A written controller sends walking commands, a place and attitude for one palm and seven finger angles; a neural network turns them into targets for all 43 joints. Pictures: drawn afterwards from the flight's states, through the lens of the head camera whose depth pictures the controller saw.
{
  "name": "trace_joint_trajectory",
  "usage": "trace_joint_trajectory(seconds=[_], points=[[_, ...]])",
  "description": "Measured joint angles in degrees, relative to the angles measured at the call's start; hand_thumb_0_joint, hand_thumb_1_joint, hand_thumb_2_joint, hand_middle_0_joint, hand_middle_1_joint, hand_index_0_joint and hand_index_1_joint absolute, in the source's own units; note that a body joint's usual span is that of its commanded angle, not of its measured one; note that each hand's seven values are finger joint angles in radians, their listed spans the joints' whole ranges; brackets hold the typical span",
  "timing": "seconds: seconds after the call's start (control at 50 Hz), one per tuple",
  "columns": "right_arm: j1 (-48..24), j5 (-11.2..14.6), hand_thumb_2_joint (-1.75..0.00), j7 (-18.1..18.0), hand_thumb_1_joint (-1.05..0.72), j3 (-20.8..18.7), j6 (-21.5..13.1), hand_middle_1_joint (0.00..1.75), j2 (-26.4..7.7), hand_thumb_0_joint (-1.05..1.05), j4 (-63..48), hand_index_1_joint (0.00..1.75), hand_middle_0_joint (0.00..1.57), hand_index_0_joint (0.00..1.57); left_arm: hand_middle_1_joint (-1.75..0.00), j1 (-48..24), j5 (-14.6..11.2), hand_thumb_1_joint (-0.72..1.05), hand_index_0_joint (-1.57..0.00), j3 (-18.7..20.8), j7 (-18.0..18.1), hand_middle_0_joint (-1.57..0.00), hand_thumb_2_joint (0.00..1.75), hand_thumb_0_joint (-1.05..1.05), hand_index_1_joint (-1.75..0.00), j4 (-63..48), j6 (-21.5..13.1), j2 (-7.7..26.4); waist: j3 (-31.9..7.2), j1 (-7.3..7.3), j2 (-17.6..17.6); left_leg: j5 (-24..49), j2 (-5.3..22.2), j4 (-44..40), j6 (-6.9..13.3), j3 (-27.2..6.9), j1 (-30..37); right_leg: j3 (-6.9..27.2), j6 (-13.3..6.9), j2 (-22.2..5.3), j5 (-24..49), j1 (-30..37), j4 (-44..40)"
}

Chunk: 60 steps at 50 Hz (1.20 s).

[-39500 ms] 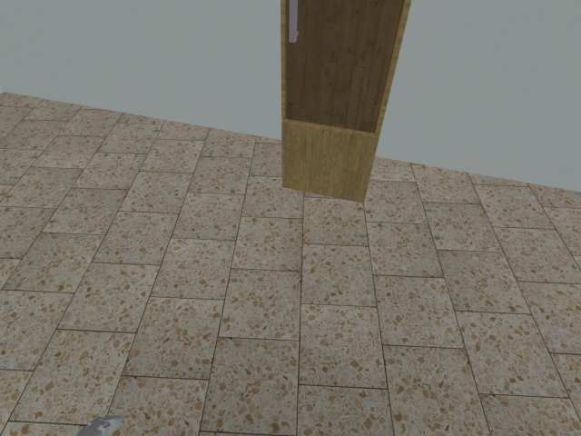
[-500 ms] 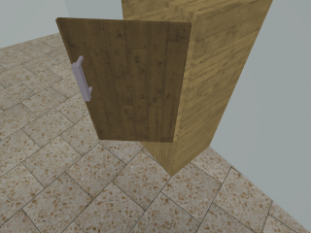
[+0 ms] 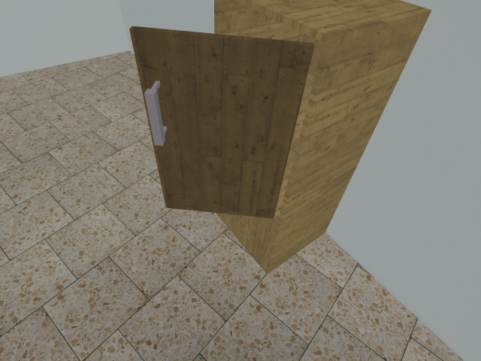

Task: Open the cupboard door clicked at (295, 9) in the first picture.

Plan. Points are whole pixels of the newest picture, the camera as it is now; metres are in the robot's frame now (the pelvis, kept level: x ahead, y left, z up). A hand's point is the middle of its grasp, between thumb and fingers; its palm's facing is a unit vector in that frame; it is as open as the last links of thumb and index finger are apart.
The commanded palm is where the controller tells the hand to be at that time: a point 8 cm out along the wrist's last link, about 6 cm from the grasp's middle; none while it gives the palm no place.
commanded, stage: shuffle to correct the standing spot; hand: left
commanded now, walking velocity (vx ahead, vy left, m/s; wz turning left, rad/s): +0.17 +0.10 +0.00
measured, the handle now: (158, 114) +0.63 +0.25 +0.07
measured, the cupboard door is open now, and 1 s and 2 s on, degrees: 49 49 49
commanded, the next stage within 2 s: come to a stop and stand still in 0.70 s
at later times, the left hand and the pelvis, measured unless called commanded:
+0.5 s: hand out of the picture +0.09 +0.21 -0.16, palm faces -0.04 -0.98 -0.18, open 7.3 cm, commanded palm none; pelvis +0.03 +0.04 +0.01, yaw -2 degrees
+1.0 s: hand out of the picture +0.07 +0.24 -0.19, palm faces +0.04 -0.99 -0.15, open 7.3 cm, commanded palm none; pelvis +0.12 +0.07 -0.01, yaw -2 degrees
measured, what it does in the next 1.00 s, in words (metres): walks ahead: right foot, then left foot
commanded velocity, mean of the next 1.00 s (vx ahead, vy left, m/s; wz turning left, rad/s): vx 0.10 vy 0.03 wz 0.00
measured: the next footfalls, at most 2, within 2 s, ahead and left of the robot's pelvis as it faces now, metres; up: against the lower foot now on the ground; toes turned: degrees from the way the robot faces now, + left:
right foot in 0.60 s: +0.09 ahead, -0.09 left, +0.00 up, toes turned -8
left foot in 0.92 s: +0.21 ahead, +0.20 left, +0.00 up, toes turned +3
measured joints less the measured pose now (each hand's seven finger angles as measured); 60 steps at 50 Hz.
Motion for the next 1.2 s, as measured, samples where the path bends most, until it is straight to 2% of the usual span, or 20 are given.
trace_joint_trajectory(seconds=[0.08, 0.12, 0.18, 0.24, 0.3, 0.42, 0.5, 0.56, 0.62, 0.68, 0.74, 0.78, 0.84, 0.88, 0.92, 0.98, 1.02, 1.14, 1.18, 1.2], points=[[1.24, -0.15, -0.9, -0.03, -0.9, -0.69, 0.04, 0.3, -0.14, 0.0, 0.03, 0.3, 0.2, 0.2, -0.3, 1.01, -0.09, 0.91, -0.2, 1.01, -0.12, -0.2, 0.9, 0.01, -0.29, 0.82, 0.54, -0.67, -0.08, -0.33, -0.3, -3.14, -0.03, 5.28, -0.69, 0.94, -0.89, -0.28, 0.85, -0.57, 2.89, -0.02, 0.27], [2.28, -0.08, -0.9, -0.16, -0.9, -0.87, -0.64, 0.3, -0.01, 0.0, 0.04, 0.3, 0.2, 0.2, -0.3, 0.8, 0.0, 0.91, -0.2, 1.36, -0.14, -0.2, 0.9, 0.01, -0.29, 1.24, 1.1, -0.58, -0.23, -0.76, -0.92, -0.61, -0.43, 3.98, 0.51, 1.54, 0.34, -0.3, 1.01, -1.16, 1.27, -0.66, 2.79], [3.35, -0.25, -0.9, -0.61, -0.9, -0.83, -1.83, 0.3, 0.47, 0.0, -0.23, 0.3, 0.2, 0.2, -0.3, -0.81, 0.21, 0.91, -0.2, 1.64, -0.23, -0.2, 0.9, 0.01, -0.29, 0.83, 1.58, -0.54, 0.24, -0.84, -1.3, 3.57, -0.68, 3.27, 3.05, 2.97, 0.91, 0.2, -1.55, -0.8, -5.54, -5.46, 14.87], [3.76, -0.06, -0.9, -0.78, -0.9, -0.41, -2.21, 0.3, 1.33, 0.0, 0.45, 0.3, 0.2, 0.2, -0.3, -3.27, 0.48, 0.91, -0.2, 1.85, -0.61, -0.19, 0.9, 0.01, -0.29, -0.12, 0.85, -0.41, 0.13, -1.09, -1.21, 4.69, -1.39, -1.01, 4.08, 3.81, 2.57, -0.83, -2.79, -0.65, -2.28, -11.36, 27.95], [4.07, 0.1, -0.9, -0.85, -0.9, 0.12, -3.03, 0.3, 2.28, 0.0, 1.11, 0.3, 0.2, 0.2, -0.3, -5.35, 0.5, 0.91, -0.2, 2.06, -0.95, -0.19, 0.9, 0.01, -0.29, -1.42, -0.24, -0.52, -0.49, -1.1, -0.89, 7.54, -2.22, -6.5, 4.35, 4.28, 4.43, -2.25, -2.49, -0.99, 1.88, -13.86, 31.59], [4.07, -0.07, -0.9, -1.13, -0.9, 0.54, -4.53, 0.3, 3.87, 0.0, 0.99, 0.3, 0.2, 0.2, -0.3, -8.04, 0.61, 0.94, -0.2, 2.54, -0.94, -0.19, 0.9, 0.02, -0.29, -2.19, -0.18, 0.36, -1.12, -2.33, -0.33, 9.76, -3.6, -12.23, 4.93, 5.39, 7.01, -3.23, -2.06, -1.41, 1.28, -12.3, 23.12], [3.99, -0.37, -0.9, -0.92, -0.9, 0.55, -4.53, 0.3, 3.88, 0.0, 1.11, 0.3, 0.2, 0.2, -0.3, -10.04, 0.58, 0.94, -0.2, 2.41, -1.03, -0.19, 0.9, 0.02, -0.29, -3.02, -0.14, 0.05, -0.7, -3.13, 0.58, 9.3, -3.99, -12.41, 4.95, 5.74, 7.58, -3.15, -2.3, -1.39, -1.21, -9.32, 14.03], [4.18, -0.38, -0.9, -0.72, -0.9, 0.44, -4.09, 0.3, 3.44, 0.0, 1.64, 0.3, 0.2, 0.2, -0.3, -11.12, 0.5, 0.93, -0.2, 2.31, -0.98, -0.19, 0.9, 0.01, -0.29, -3.8, -0.71, -0.6, -0.43, -3.16, 1.16, 7.84, -3.95, -10.59, 4.55, 5.86, 7.5, -3.19, -2.59, -0.95, -0.83, -5.56, 6.15], [4.43, -0.03, -0.9, -0.45, -0.9, 0.24, -3.3, 0.3, 2.86, 0.0, 2.43, 0.3, 0.21, 0.2, -0.3, -11.26, 0.4, 0.94, -0.2, 2.45, -0.46, -0.19, 0.9, 0.01, -0.29, -4.39, -2.02, -1.2, -0.09, -2.31, 1.6, 3.03, -3.31, -4.56, 3.47, 5.67, 6.17, -3.57, -2.47, -0.35, 5.27, -1.58, -0.47], [3.89, -0.34, -0.9, 0.4, -0.9, -0.35, -2.01, 0.3, 1.99, 0.0, 2.78, 0.3, 0.2, 0.2, -0.3, -9.78, 0.06, 0.95, -0.2, 2.78, 0.33, -0.19, 0.9, 0.0, -0.29, -4.74, -3.27, -1.19, -0.29, -1.54, 1.91, -5.13, -1.88, 9.44, 1.5, 3.86, 0.74, -4.86, -2.18, 0.15, 5.96, 0.23, -1.31], [2.07, -0.49, -0.9, 1.04, -0.9, -1.16, -1.38, 0.3, 0.45, 0.0, 1.72, 0.3, 0.2, 0.2, -0.3, -6.94, -0.04, 0.95, -0.2, 2.78, 0.54, -0.2, 0.9, 0.0, -0.29, -4.02, -3.75, -0.94, -0.37, -1.12, 1.81, -2.79, 0.48, 19.73, 0.27, 2.04, -5.19, -5.17, -1.67, 0.54, 6.61, 2.9, -5.14], [0.75, -0.33, -0.9, 1.22, -0.9, -1.58, -1.47, 0.3, -0.41, 0.01, 0.33, 0.3, 0.2, 0.2, -0.3, -5.21, 0.06, 0.95, -0.2, 2.64, 0.33, -0.2, 0.9, 0.0, -0.29, -2.88, -3.65, -0.82, -0.2, -1.22, 1.3, -0.64, 2.14, 19.99, -0.48, 1.38, -7.23, -5.12, -1.05, 0.29, 7.18, 4.33, -7.17], [-0.93, 0.0, -0.9, 1.37, -0.91, -1.89, -2.02, 0.3, -1.08, 0.0, -1.65, 0.3, 0.2, 0.2, -0.3, -3.36, 0.35, 0.93, -0.2, 2.5, -0.29, -0.2, 0.9, 0.0, -0.29, -1.3, -3.11, -0.48, 0.34, -0.78, -0.26, 1.35, 3.73, 13.18, -1.3, 1.15, -6.79, -4.9, -0.03, -0.91, 6.38, 5.48, -7.64], [-1.88, 0.1, -0.9, 1.11, -0.91, -1.74, -2.68, 0.3, -1.43, 0.0, -2.63, 0.3, 0.2, 0.19, -0.3, -2.44, 0.39, 0.93, -0.2, 2.4, -0.6, -0.2, 0.9, 0.0, -0.29, -0.67, -2.53, -0.31, 0.99, -0.07, -1.19, 3.72, 3.92, 6.29, -1.85, 1.32, -4.15, -4.53, 0.88, -1.93, 4.51, 5.45, -5.54], [-2.12, 0.09, -0.9, 0.58, -0.91, -1.37, -3.87, 0.3, -2.52, 0.0, -3.76, 0.3, 0.2, 0.19, -0.3, -1.04, 0.17, 0.92, -0.2, 2.0, -0.66, -0.2, 0.9, 0.01, -0.3, -0.52, -1.85, -0.75, 1.12, 0.73, -0.04, 9.57, 4.89, -0.9, -1.84, 0.52, -0.32, -4.19, 1.35, -1.65, 0.96, 3.96, -0.29], [-4.49, -0.03, -0.9, -0.83, -0.91, -0.58, -3.64, 0.3, -0.71, 0.0, -3.28, 0.3, 0.2, 0.19, -0.3, -1.77, -0.41, 0.92, -0.2, 1.7, -0.13, -0.2, 0.9, 0.01, -0.29, 0.57, -0.24, 0.55, 2.0, 0.98, -2.9, 4.87, 2.97, 2.09, -2.04, 1.84, -0.49, -1.32, 0.17, -2.64, -7.12, 0.04, 9.25], [-5.98, -0.1, -0.9, -1.37, -0.91, 0.28, -3.46, 0.3, 0.72, 0.0, -3.08, 0.3, 0.2, 0.19, -0.3, -2.84, -0.43, 0.91, -0.2, 1.59, 0.23, -0.19, 0.9, 0.01, -0.29, 0.88, 0.22, 1.05, 2.47, 1.09, -3.72, 4.24, 2.33, 1.16, -2.14, 2.33, 0.33, -1.16, -0.17, -2.12, -8.27, -1.83, 11.96], [-10.69, 0.02, -0.9, -2.48, -0.93, -0.18, -2.3, 0.3, 1.18, 0.0, -4.06, 0.3, 0.21, 0.2, -0.3, -6.52, -0.41, 0.91, -0.2, 1.6, -0.26, -0.19, 0.9, 0.01, -0.29, -1.48, 1.09, 0.57, 4.2, 0.55, -0.97, 6.16, 2.63, -1.24, -2.37, 2.66, 0.91, -2.56, -0.18, 0.57, -4.88, -4.85, 11.34], [-11.43, 0.06, -0.9, -2.47, -0.93, -0.52, -1.78, 0.3, 0.89, 0.0, -4.45, 0.3, 0.21, 0.2, -0.3, -7.27, -0.25, 0.91, -0.2, 1.89, -0.4, -0.19, 0.9, 0.01, -0.29, -2.87, 1.05, 0.69, 4.29, 0.54, -0.18, 6.02, 2.96, -0.28, -2.92, 2.85, 0.17, -2.76, -0.32, 1.11, -0.12, -4.26, 7.62], [-11.67, 0.16, -0.9, -2.43, -0.92, -0.78, -1.46, 0.3, 0.56, 0.0, -4.52, 0.3, 0.21, 0.2, -0.3, -7.61, -0.07, 0.91, -0.2, 2.03, -0.38, -0.19, 0.9, 0.01, -0.29, -3.42, 0.9, 0.61, 4.33, 0.6, 0.56, 5.64, 3.41, 0.79, -3.29, 2.73, -0.38, -2.94, -1.26, 1.56, 3.18, -4.03, 6.33]])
